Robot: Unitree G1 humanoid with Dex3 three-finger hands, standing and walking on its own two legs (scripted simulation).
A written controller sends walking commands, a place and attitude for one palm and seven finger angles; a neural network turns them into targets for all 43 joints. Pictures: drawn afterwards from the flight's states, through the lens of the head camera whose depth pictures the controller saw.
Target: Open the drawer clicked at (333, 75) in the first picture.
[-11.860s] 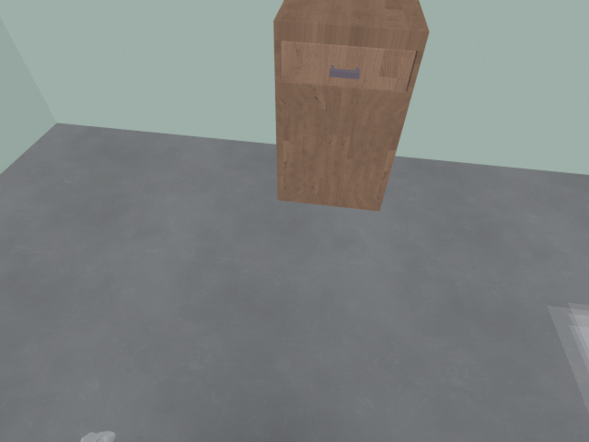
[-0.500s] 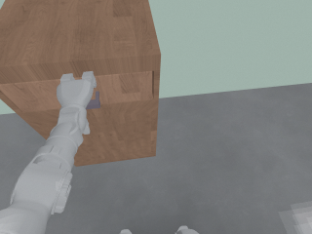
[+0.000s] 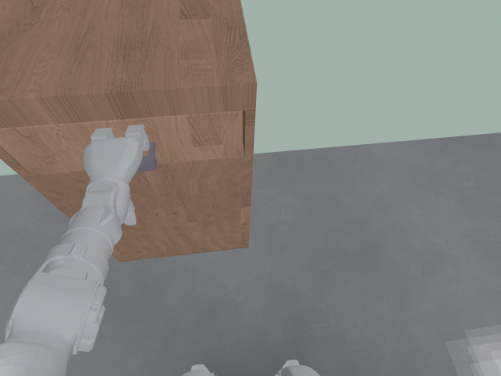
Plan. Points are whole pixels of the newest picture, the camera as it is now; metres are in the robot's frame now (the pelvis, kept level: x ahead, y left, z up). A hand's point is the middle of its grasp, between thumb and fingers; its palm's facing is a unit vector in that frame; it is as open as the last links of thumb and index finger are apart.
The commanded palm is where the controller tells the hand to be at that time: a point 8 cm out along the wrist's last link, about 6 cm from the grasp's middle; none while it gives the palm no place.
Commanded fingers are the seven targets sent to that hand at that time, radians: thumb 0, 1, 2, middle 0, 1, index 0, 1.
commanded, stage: lower the fingers behind the handle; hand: left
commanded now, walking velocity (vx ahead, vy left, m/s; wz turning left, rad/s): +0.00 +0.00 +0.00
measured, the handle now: (129, 157) +0.53 +0.22 -0.04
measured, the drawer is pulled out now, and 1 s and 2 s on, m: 0.00 0.00 0.00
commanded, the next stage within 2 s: lift the fingers back up to retry in 1.28 s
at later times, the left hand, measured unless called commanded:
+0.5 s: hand (133, 177) +0.47 +0.20 -0.02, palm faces -0.04 -0.01 -1.00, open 13.7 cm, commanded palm +0.45 +0.20 +0.02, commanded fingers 0.00 -0.50 0.30 -0.30 -1.20 -0.30 -1.20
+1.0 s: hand (134, 178) +0.47 +0.20 -0.03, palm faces +0.01 +0.01 -1.00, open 13.7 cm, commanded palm +0.45 +0.20 -0.01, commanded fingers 0.00 -0.50 0.30 -0.30 -1.20 -0.30 -1.20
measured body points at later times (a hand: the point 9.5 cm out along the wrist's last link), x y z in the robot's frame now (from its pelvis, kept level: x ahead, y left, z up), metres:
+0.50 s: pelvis -0.01 +0.00 -0.02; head +0.10 +0.00 +0.42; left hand +0.47 +0.20 +0.03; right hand -0.01 -0.27 -0.15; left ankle -0.02 +0.11 -0.70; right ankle -0.02 -0.10 -0.70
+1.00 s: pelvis -0.04 +0.01 -0.04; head +0.08 +0.02 +0.39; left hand +0.47 +0.20 +0.02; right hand -0.03 -0.26 -0.16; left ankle -0.02 +0.11 -0.70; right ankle -0.02 -0.10 -0.70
